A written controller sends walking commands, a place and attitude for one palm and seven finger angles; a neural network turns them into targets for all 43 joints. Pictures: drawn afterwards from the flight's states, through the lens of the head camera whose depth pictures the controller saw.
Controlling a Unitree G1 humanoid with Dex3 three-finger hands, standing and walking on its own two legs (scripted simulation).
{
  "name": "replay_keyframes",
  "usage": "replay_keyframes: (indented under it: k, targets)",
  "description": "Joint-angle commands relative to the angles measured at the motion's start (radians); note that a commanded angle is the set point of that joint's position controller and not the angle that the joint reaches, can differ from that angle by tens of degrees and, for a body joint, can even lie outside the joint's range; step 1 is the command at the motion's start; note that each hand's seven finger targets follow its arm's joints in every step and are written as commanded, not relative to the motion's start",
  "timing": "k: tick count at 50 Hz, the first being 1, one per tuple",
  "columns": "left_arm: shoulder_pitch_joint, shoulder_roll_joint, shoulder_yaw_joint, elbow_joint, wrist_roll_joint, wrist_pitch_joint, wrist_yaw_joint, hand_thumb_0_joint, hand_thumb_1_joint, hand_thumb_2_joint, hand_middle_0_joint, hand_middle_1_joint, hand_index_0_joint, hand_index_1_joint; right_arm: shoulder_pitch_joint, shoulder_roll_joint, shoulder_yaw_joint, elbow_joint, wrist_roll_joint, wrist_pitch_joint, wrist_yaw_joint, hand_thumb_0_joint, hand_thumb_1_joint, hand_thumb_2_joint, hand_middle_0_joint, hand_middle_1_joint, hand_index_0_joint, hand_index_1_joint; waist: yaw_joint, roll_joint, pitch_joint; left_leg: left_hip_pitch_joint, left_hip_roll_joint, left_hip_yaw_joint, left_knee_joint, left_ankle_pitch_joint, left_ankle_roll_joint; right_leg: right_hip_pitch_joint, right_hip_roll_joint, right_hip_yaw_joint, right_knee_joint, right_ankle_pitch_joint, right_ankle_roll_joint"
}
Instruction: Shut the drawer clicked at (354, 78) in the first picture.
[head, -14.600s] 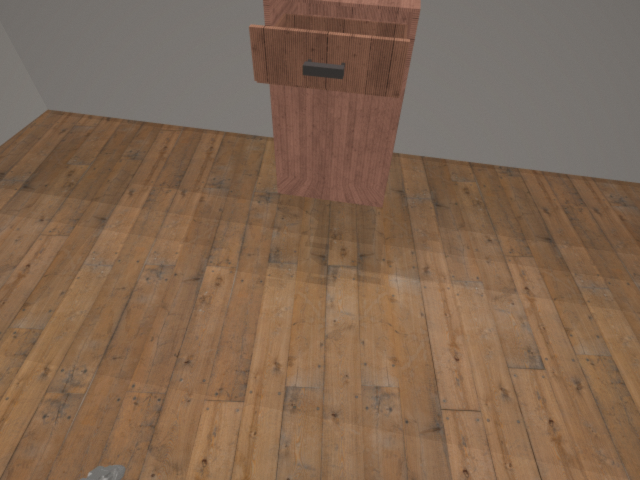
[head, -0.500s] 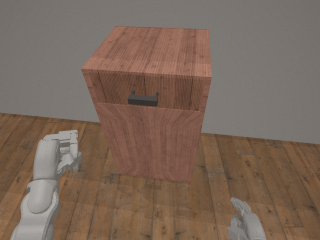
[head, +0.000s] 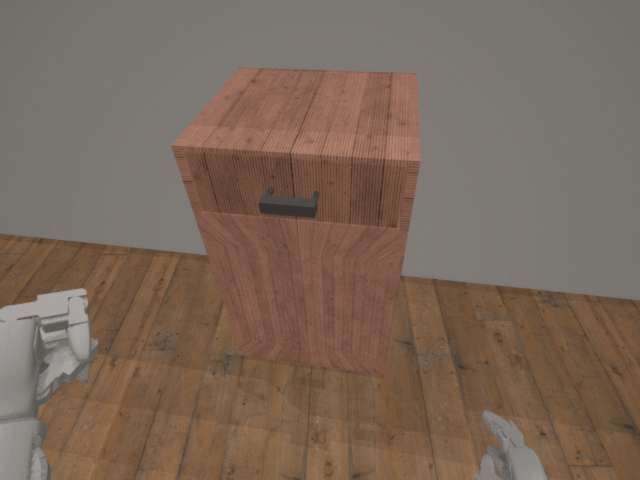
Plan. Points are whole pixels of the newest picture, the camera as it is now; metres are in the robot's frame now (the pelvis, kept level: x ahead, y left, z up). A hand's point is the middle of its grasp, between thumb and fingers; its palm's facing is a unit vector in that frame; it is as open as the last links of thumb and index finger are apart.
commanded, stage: step back with the hand held close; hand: left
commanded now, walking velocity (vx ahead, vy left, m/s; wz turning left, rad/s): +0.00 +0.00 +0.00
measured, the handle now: (290, 199) +0.65 +0.16 -0.02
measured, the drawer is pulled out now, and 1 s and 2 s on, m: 0.00 0.00 0.00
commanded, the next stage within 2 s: stop stepping back and stand still in 1.44 s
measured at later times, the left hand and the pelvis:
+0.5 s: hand (62, 374) +0.15 +0.25 +0.16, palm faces +0.41 -0.76 -0.49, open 3.2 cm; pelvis -0.04 +0.01 -0.01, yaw +1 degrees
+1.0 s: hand (25, 464) +0.08 +0.24 +0.16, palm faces +0.41 -0.78 -0.48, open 3.2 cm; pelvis -0.11 +0.00 -0.02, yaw +3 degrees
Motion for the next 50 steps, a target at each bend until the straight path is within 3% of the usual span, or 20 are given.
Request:
replay_keyframes:
  k: [1, 3, 4, 5, 7, 9, 13, 15, 17, 23, 29, 32, 35, 37, 38, 40, 44, 46, 48, 50]
  targets:
    - [-0.105, 0.181, 0.114, -0.238, -0.004, -0.073, 0.014, 0.000, 0.900, 0.900, -1.400, -1.600, -1.400, -1.600, -0.128, -0.084, -0.037, -0.165, 0.000, -0.078, -0.009, 0.000, -0.900, -0.900, 0.200, 0.300, 0.200, 0.300, -0.003, 0.013, -0.037, -0.211, -0.002, -0.003, -0.112, 0.213, 0.010, 0.167, 0.005, 0.044, -0.062, 0.028, -0.027]
    - [-0.085, 0.178, 0.120, -0.214, -0.006, -0.072, 0.013, 0.000, 0.900, 0.900, -1.400, -1.600, -1.400, -1.600, -0.124, -0.081, -0.036, -0.160, -0.001, -0.078, -0.009, 0.000, -0.900, -0.900, 0.200, 0.300, 0.200, 0.300, -0.001, -0.019, -0.027, -0.214, -0.001, 0.000, -0.111, 0.227, 0.010, 0.170, 0.007, 0.043, -0.063, 0.045, -0.026]
    - [-0.170, 0.279, 0.251, -0.262, -0.006, -0.115, 0.016, 0.000, 0.900, 0.900, -1.400, -1.600, -1.400, -1.600, -0.114, -0.105, -0.043, -0.198, -0.001, -0.042, 0.002, 0.000, -0.900, -0.900, 0.200, 0.300, 0.200, 0.300, -0.052, -0.058, 0.054, -0.333, 0.012, -0.020, -0.049, 0.146, 0.033, 0.073, -0.057, 0.157, -0.107, 0.022, -0.034]
    - [-0.159, 0.271, 0.251, -0.217, 0.002, -0.129, 0.011, 0.000, 0.900, 0.900, -1.400, -1.600, -1.400, -1.600, -0.106, -0.081, -0.040, -0.188, 0.002, -0.022, 0.004, 0.000, -0.900, -0.900, 0.200, 0.300, 0.200, 0.300, -0.052, -0.093, 0.059, -0.346, 0.008, -0.036, -0.016, 0.089, 0.032, 0.045, -0.097, 0.179, -0.137, -0.042, -0.050]
    - [0.014, 0.183, 0.185, -0.152, 0.000, -0.125, 0.002, 0.000, 0.900, 0.900, -1.400, -1.600, -1.400, -1.600, -0.101, -0.075, -0.050, -0.183, 0.002, 0.007, 0.011, 0.000, -0.900, -0.900, 0.200, 0.300, 0.200, 0.300, -0.057, -0.164, -0.024, -0.321, -0.001, -0.019, 0.089, 0.101, 0.031, 0.004, -0.152, 0.198, -0.152, -0.061, -0.074]
    - [0.063, 0.185, 0.184, -0.211, -0.007, -0.134, 0.004, 0.000, 0.900, 0.900, -1.400, -1.600, -1.400, -1.600, -0.098, -0.079, -0.056, -0.187, 0.007, 0.021, 0.015, 0.000, -0.900, -0.900, 0.200, 0.300, 0.200, 0.300, -0.063, -0.138, -0.125, -0.314, 0.003, -0.020, 0.125, 0.081, 0.028, 0.020, -0.193, 0.199, -0.119, -0.008, -0.094]
    - [0.108, 0.204, 0.196, -0.303, -0.012, -0.149, 0.020, 0.000, 0.900, 0.900, -1.400, -1.600, -1.400, -1.600, -0.118, -0.105, -0.068, -0.216, 0.000, 0.035, -0.004, 0.000, -0.900, -0.900, 0.200, 0.300, 0.200, 0.300, -0.069, 0.046, -0.176, -0.292, 0.053, -0.080, -0.039, 0.354, 0.020, 0.029, -0.077, 0.069, 0.090, 0.180, -0.031]
    - [0.075, 0.226, 0.210, -0.334, -0.007, -0.152, 0.021, 0.000, 0.900, 0.900, -1.400, -1.600, -1.400, -1.600, -0.134, -0.113, -0.071, -0.229, -0.007, 0.041, -0.012, 0.000, -0.900, -0.900, 0.200, 0.300, 0.200, 0.300, -0.060, 0.096, -0.164, -0.344, 0.092, -0.141, -0.080, 0.477, 0.013, 0.041, -0.025, 0.037, 0.198, 0.224, -0.008]
    - [0.072, 0.224, 0.215, -0.331, -0.005, -0.149, 0.021, 0.000, 0.900, 0.900, -1.400, -1.600, -1.400, -1.600, -0.122, -0.108, -0.074, -0.238, -0.010, 0.042, -0.015, 0.000, -0.900, -0.900, 0.200, 0.300, 0.200, 0.300, -0.055, 0.083, -0.161, -0.365, 0.106, -0.132, -0.064, 0.544, 0.010, 0.048, -0.018, 0.043, 0.240, 0.229, -0.005]
    - [0.051, 0.215, 0.207, -0.266, -0.003, -0.146, 0.022, 0.000, 0.900, 0.900, -1.400, -1.600, -1.400, -1.600, -0.109, -0.102, -0.077, -0.238, 0.002, 0.046, -0.012, 0.000, -0.900, -0.900, 0.200, 0.300, 0.200, 0.300, -0.071, -0.063, -0.088, -0.476, 0.042, -0.071, 0.014, 0.229, 0.018, 0.034, -0.094, 0.160, 0.115, 0.251, -0.035]
    - [0.073, 0.231, 0.223, -0.275, -0.001, -0.161, 0.037, 0.000, 0.900, 0.900, -1.400, -1.600, -1.400, -1.600, -0.107, -0.086, -0.075, -0.237, 0.013, 0.064, -0.004, 0.000, -0.900, -0.900, 0.200, 0.300, 0.200, 0.300, -0.074, -0.141, -0.113, -0.444, 0.003, -0.048, 0.089, -0.078, 0.037, -0.111, -0.149, 0.231, -0.075, -0.178, -0.056]
    - [0.083, 0.235, 0.232, -0.302, 0.004, -0.179, 0.047, 0.000, 0.900, 0.900, -1.400, -1.600, -1.400, -1.600, -0.113, -0.101, -0.075, -0.249, 0.009, 0.058, -0.015, 0.000, -0.900, -0.900, 0.200, 0.300, 0.200, 0.300, -0.076, -0.026, -0.109, -0.521, 0.053, -0.107, -0.045, -0.159, 0.064, -0.070, -0.076, 0.158, 0.020, -0.200, -0.018]
    - [0.040, 0.225, 0.228, -0.329, 0.026, -0.191, 0.047, 0.000, 0.900, 0.900, -1.400, -1.600, -1.400, -1.600, -0.113, -0.108, -0.076, -0.267, 0.016, 0.038, -0.027, 0.000, -0.900, -0.900, 0.200, 0.300, 0.200, 0.300, -0.075, 0.109, -0.083, -0.763, 0.163, -0.227, -0.211, -0.239, 0.125, 0.134, 0.027, 0.093, 0.315, 0.014, 0.023]
    - [0.061, 0.224, 0.234, -0.297, 0.029, -0.187, 0.041, 0.000, 0.900, 0.900, -1.400, -1.600, -1.400, -1.600, -0.114, -0.104, -0.084, -0.268, 0.016, 0.023, -0.026, 0.000, -0.900, -0.900, 0.200, 0.300, 0.200, 0.300, -0.065, 0.058, -0.086, -0.745, 0.135, -0.164, -0.131, -0.110, 0.113, 0.148, 0.018, 0.116, 0.293, 0.126, 0.021]
    - [0.050, 0.223, 0.233, -0.283, 0.033, -0.195, 0.037, 0.000, 0.900, 0.900, -1.400, -1.600, -1.400, -1.600, -0.120, -0.108, -0.086, -0.268, 0.014, 0.013, -0.025, 0.000, -0.900, -0.900, 0.200, 0.300, 0.200, 0.300, -0.065, 0.045, -0.051, -0.807, 0.121, -0.153, -0.120, -0.181, 0.112, 0.176, 0.012, 0.145, 0.264, 0.108, 0.016]
    - [0.038, 0.228, 0.229, -0.282, 0.026, -0.200, 0.027, 0.000, 0.900, 0.900, -1.400, -1.600, -1.400, -1.600, -0.098, -0.113, -0.090, -0.250, 0.005, 0.010, -0.015, 0.000, -0.900, -0.900, 0.200, 0.300, 0.200, 0.300, -0.077, -0.030, -0.048, -0.663, 0.042, -0.094, -0.015, -0.049, 0.069, 0.055, -0.038, 0.212, 0.129, 0.181, -0.015]
    - [0.059, 0.252, 0.234, -0.297, 0.006, -0.194, 0.034, 0.000, 0.900, 0.900, -1.400, -1.600, -1.400, -1.600, -0.088, -0.080, -0.096, -0.214, 0.009, 0.027, 0.006, 0.000, -0.900, -0.900, 0.200, 0.300, 0.200, 0.300, -0.075, -0.219, -0.157, -0.385, -0.031, -0.006, 0.241, -0.023, 0.023, -0.173, -0.185, 0.331, -0.132, -0.105, -0.084]
    - [0.083, 0.248, 0.236, -0.298, 0.000, -0.189, 0.042, 0.000, 0.900, 0.900, -1.400, -1.600, -1.400, -1.600, -0.097, -0.072, -0.090, -0.209, 0.010, 0.044, 0.007, 0.000, -0.900, -0.900, 0.200, 0.300, 0.200, 0.300, -0.076, -0.209, -0.169, -0.336, -0.018, -0.011, 0.258, -0.031, 0.021, -0.231, -0.204, 0.299, -0.142, -0.154, -0.097]
    - [0.101, 0.255, 0.246, -0.325, -0.003, -0.193, 0.048, 0.000, 0.900, 0.900, -1.400, -1.600, -1.400, -1.600, -0.108, -0.081, -0.092, -0.210, 0.010, 0.051, -0.001, 0.000, -0.900, -0.900, 0.200, 0.300, 0.200, 0.300, -0.082, -0.143, -0.166, -0.304, 0.002, -0.025, 0.129, -0.002, 0.032, -0.259, -0.150, 0.219, -0.079, -0.152, -0.059]
    - [0.097, 0.251, 0.247, -0.351, 0.005, -0.207, 0.050, 0.000, 0.900, 0.900, -1.400, -1.600, -1.400, -1.600, -0.129, -0.105, -0.098, -0.228, 0.004, 0.044, -0.016, 0.000, -0.900, -0.900, 0.200, 0.300, 0.200, 0.300, -0.087, 0.061, -0.117, -0.460, 0.114, -0.158, -0.074, -0.141, 0.087, -0.202, -0.033, 0.156, 0.095, -0.210, -0.004]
